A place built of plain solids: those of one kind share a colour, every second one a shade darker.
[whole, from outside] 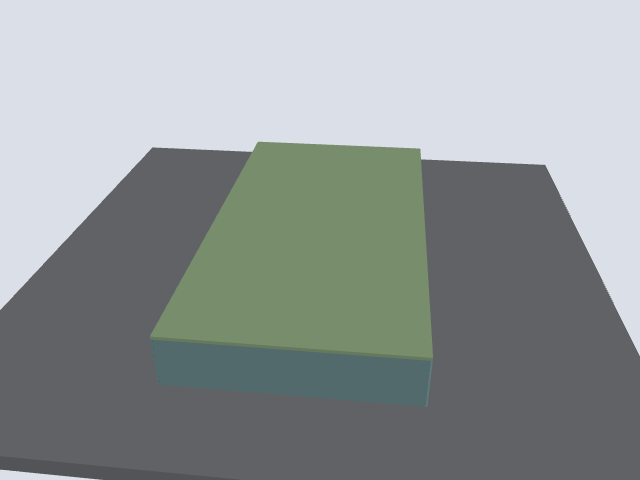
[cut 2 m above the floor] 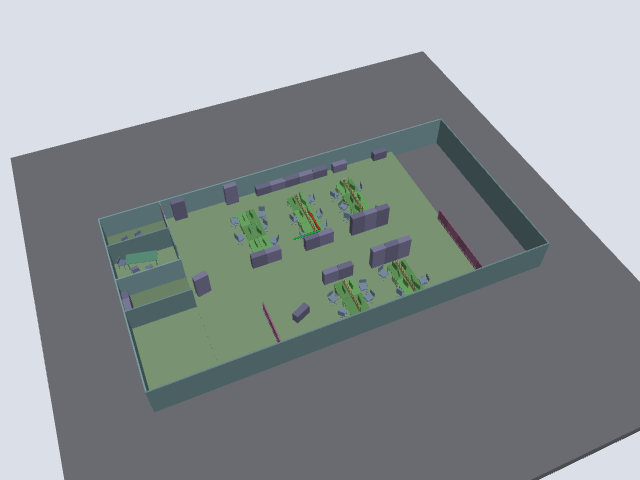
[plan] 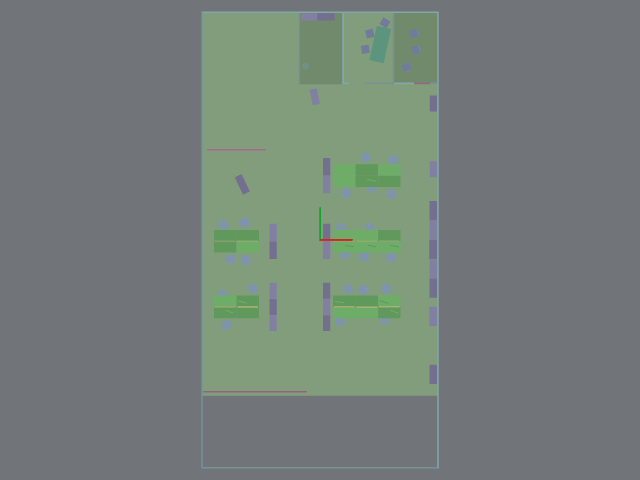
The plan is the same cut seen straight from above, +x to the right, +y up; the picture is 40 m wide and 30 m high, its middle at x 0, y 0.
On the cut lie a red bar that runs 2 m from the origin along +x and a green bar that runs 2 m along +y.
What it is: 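One storey of an office; an open floor with rows of desks, a band of small rooms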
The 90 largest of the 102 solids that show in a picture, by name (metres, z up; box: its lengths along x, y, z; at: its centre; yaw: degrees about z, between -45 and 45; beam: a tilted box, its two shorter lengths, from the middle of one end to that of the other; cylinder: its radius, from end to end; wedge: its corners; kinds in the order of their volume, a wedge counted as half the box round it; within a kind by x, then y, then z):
{
 "floor_1": {"box": [5.98, 4.45, 0.64], "at": [-4.34, 11.96, 0.27]},
 "floor_2": {"box": [14.65, 19.48, 0.64], "at": [0.0, 0.0, 0.27]},
 "floor_3": {"box": [2.65, 4.45, 0.64], "at": [0.07, 11.96, 0.27]},
 "floor_4": {"box": [3.05, 4.45, 0.64], "at": [3.02, 11.96, 0.27]},
 "floor_5": {"box": [2.68, 4.45, 0.64], "at": [5.98, 11.96, 0.27]},
 "roof_1": {"box": [14.85, 28.57, 0.2], "at": [0.0, 0.0, 3.29]},
 "wall_1": {"box": [0.1, 28.57, 3.24], "at": [-7.38, 0.0, 1.57]},
 "wall_2": {"box": [0.1, 4.45, 2.6], "at": [-1.3, 11.96, 1.89]},
 "wall_3": {"box": [14.65, 0.1, 3.24], "at": [0.0, -14.24, 1.57]},
 "wall_4": {"box": [14.65, 0.1, 3.24], "at": [0.0, 14.24, 1.57]},
 "wall_5": {"box": [0.1, 4.45, 2.6], "at": [1.45, 11.96, 1.89]},
 "wall_6": {"box": [1.76, 0.1, 2.6], "at": [3.67, 9.79, 1.89]},
 "wall_7": {"box": [0.1, 4.45, 2.6], "at": [4.59, 11.96, 1.89]},
 "wall_8": {"box": [0.1, 28.57, 3.24], "at": [7.38, 0.0, 1.57]},
 "cabinet_1": {"box": [0.48, 1.2, 0.75], "at": [-4.86, 3.48, 0.96], "yaw": 25.7},
 "cabinet_2": {"box": [0.46, 1.0, 1.84], "at": [-2.93, -5.2, 1.51]},
 "cabinet_3": {"box": [0.46, 1.0, 1.84], "at": [-2.93, -4.19, 1.51]},
 "cabinet_4": {"box": [0.46, 1.0, 1.84], "at": [-2.93, -3.18, 1.51]},
 "cabinet_5": {"box": [0.45, 1.1, 1.18], "at": [-2.93, -0.64, 1.18]},
 "cabinet_6": {"box": [0.45, 1.1, 1.18], "at": [-2.93, 0.47, 1.18]},
 "cabinet_7": {"box": [1.0, 0.46, 1.84], "at": [-0.69, 13.95, 1.51]},
 "cabinet_8": {"box": [0.46, 1.0, 1.84], "at": [-0.33, 8.95, 1.51], "yaw": 10.9},
 "cabinet_9": {"box": [1.1, 0.45, 1.18], "at": [0.37, 13.95, 1.18]},
 "cabinet_10": {"box": [0.46, 1.0, 1.84], "at": [0.41, -5.2, 1.51]},
 "cabinet_11": {"box": [0.46, 1.0, 1.84], "at": [0.41, -4.19, 1.51]},
 "cabinet_12": {"box": [0.46, 1.0, 1.84], "at": [0.41, -3.18, 1.51]},
 "cabinet_13": {"box": [0.45, 1.1, 1.18], "at": [0.41, -0.64, 1.18]},
 "cabinet_14": {"box": [0.45, 1.1, 1.18], "at": [0.41, 0.47, 1.18]},
 "cabinet_15": {"box": [0.45, 1.1, 1.18], "at": [0.41, 3.47, 1.18]},
 "cabinet_16": {"box": [0.45, 1.1, 1.18], "at": [0.41, 4.58, 1.18]},
 "cabinet_17": {"box": [0.48, 1.2, 0.75], "at": [7.08, -8.4, 0.96]},
 "cabinet_18": {"box": [0.48, 1.2, 0.75], "at": [7.08, -4.77, 0.96]},
 "cabinet_19": {"box": [0.48, 1.2, 0.75], "at": [7.08, -3.0, 0.96]},
 "cabinet_20": {"box": [0.48, 1.2, 0.75], "at": [7.08, -1.79, 0.96]},
 "cabinet_21": {"box": [0.48, 1.2, 0.75], "at": [7.08, -0.58, 0.96]},
 "cabinet_22": {"box": [0.48, 1.2, 0.75], "at": [7.08, 0.63, 0.96]},
 "cabinet_23": {"box": [0.48, 1.2, 0.75], "at": [7.08, 1.84, 0.96]},
 "cabinet_24": {"box": [0.46, 1.0, 1.84], "at": [7.09, 4.42, 1.51]},
 "cabinet_25": {"box": [0.46, 1.0, 1.84], "at": [7.09, 8.54, 1.51]},
 "desk_1": {"box": [1.4, 0.7, 0.032], "at": [-5.93, -4.54, 1.32]},
 "desk_2": {"box": [1.4, 0.7, 0.032], "at": [-5.93, -3.82, 1.32]},
 "desk_3": {"box": [1.4, 0.7, 0.032], "at": [-5.93, -0.44, 1.32]},
 "desk_4": {"box": [1.4, 0.7, 0.032], "at": [-5.93, 0.28, 1.32]},
 "desk_5": {"box": [1.4, 0.7, 0.032], "at": [-4.52, -4.54, 1.32]},
 "desk_6": {"box": [1.4, 0.7, 0.032], "at": [-4.52, -3.82, 1.32]},
 "desk_7": {"box": [1.4, 0.7, 0.032], "at": [-4.52, -0.44, 1.32]},
 "desk_8": {"box": [1.4, 0.7, 0.032], "at": [-4.52, 0.28, 1.32]},
 "desk_9": {"box": [1.4, 0.7, 0.032], "at": [1.51, -4.54, 1.32]},
 "desk_10": {"box": [1.4, 0.7, 0.032], "at": [1.51, -3.82, 1.32]},
 "desk_11": {"box": [1.4, 0.7, 0.032], "at": [1.51, -0.44, 1.32]},
 "desk_12": {"box": [1.4, 0.7, 0.032], "at": [1.51, 0.28, 1.32]},
 "desk_13": {"box": [1.4, 0.7, 0.032], "at": [1.51, 3.67, 1.32]},
 "desk_14": {"box": [1.4, 0.7, 0.032], "at": [1.51, 4.39, 1.32]},
 "desk_15": {"box": [1.4, 0.7, 0.032], "at": [2.92, -4.54, 1.32]},
 "desk_16": {"box": [1.4, 0.7, 0.032], "at": [2.92, -3.82, 1.32]},
 "desk_17": {"box": [1.4, 0.7, 0.032], "at": [2.92, -0.44, 1.32]},
 "desk_18": {"box": [1.4, 0.7, 0.032], "at": [2.92, 0.28, 1.32]},
 "desk_19": {"box": [1.4, 0.7, 0.032], "at": [2.92, 3.67, 1.32]},
 "desk_20": {"box": [1.4, 0.7, 0.032], "at": [2.92, 4.39, 1.32]},
 "desk_21": {"box": [1.4, 0.7, 0.032], "at": [4.34, -4.54, 1.32]},
 "desk_22": {"box": [1.4, 0.7, 0.032], "at": [4.34, -3.82, 1.32]},
 "desk_23": {"box": [1.4, 0.7, 0.032], "at": [4.34, -0.44, 1.32]},
 "desk_24": {"box": [1.4, 0.7, 0.032], "at": [4.34, 0.28, 1.32]},
 "desk_25": {"box": [1.4, 0.7, 0.032], "at": [4.34, 3.67, 1.32]},
 "desk_26": {"box": [1.4, 0.7, 0.032], "at": [4.34, 4.39, 1.32]},
 "officechair_1": {"box": [0.54, 0.51, 0.08], "at": [-6.1, -3.45, 1.08], "yaw": 24.4},
 "officechair_2": {"box": [0.52, 0.49, 0.08], "at": [-6.02, 0.95, 1.11], "yaw": -44.6},
 "officechair_3": {"box": [0.49, 0.52, 0.08], "at": [-5.84, -5.3, 1.05], "yaw": -6.9},
 "officechair_4": {"box": [0.49, 0.52, 0.08], "at": [-5.62, -1.18, 1.09], "yaw": 11.9},
 "officechair_5": {"box": [0.52, 0.49, 0.08], "at": [-4.74, 1.07, 1.07], "yaw": 18.9},
 "officechair_6": {"box": [0.52, 0.49, 0.08], "at": [-4.66, -1.24, 1.07], "yaw": -15.7},
 "officechair_7": {"box": [0.51, 0.54, 0.08], "at": [-4.21, -3.04, 1.09], "yaw": 20.3},
 "officechair_8": {"box": [0.49, 0.52, 0.08], "at": [1.24, -5.06, 1.05], "yaw": 15.6},
 "officechair_9": {"box": [0.54, 0.51, 0.08], "at": [1.28, 0.72, 1.05], "yaw": -16.1},
 "officechair_10": {"box": [0.54, 0.51, 0.08], "at": [1.57, -0.89, 1.08], "yaw": -17.9},
 "officechair_11": {"box": [0.54, 0.51, 0.08], "at": [1.64, 2.96, 1.13], "yaw": -39.5},
 "officechair_12": {"box": [0.51, 0.54, 0.08], "at": [1.76, -3.05, 1.08], "yaw": -42.6},
 "officechair_13": {"box": [0.52, 0.49, 0.08], "at": [2.68, -3.12, 1.13], "yaw": 31.8},
 "officechair_14": {"box": [0.54, 0.51, 0.08], "at": [2.86, 5.15, 1.14], "yaw": 19.1},
 "officechair_15": {"box": [0.54, 0.51, 0.08], "at": [3.09, 0.73, 1.06], "yaw": 15.6},
 "officechair_16": {"box": [0.54, 0.51, 0.08], "at": [3.23, 3.27, 1.08], "yaw": 24.4},
 "officechair_17": {"box": [0.54, 0.51, 0.08], "at": [4.05, -4.95, 1.05], "yaw": -11.0},
 "officechair_18": {"box": [0.51, 0.54, 0.08], "at": [4.43, 2.87, 1.11], "yaw": -18.8},
 "guard_1": {"box": [1.23, 0.03, 0.82], "at": [-5.34, -9.48, 1.12]},
 "guard_2": {"box": [6.5, 0.1, 0.12], "at": [-4.05, -9.48, 0.65]},
 "guard_3": {"box": [1.23, 0.03, 0.82], "at": [-4.05, -9.48, 1.12]},
 "guard_4": {"box": [6.5, 0.1, 0.05], "at": [-4.05, -9.48, 1.55]},
 "guard_5": {"box": [1.23, 0.03, 0.82], "at": [-2.77, -9.48, 1.12]},
 "guard_6": {"box": [1.23, 0.03, 0.82], "at": [-1.48, -9.48, 1.12]},
 "meetingtable_1": {"box": [0.92, 2.2, 0.032], "at": [3.77, 12.21, 1.32], "yaw": -12.5}
}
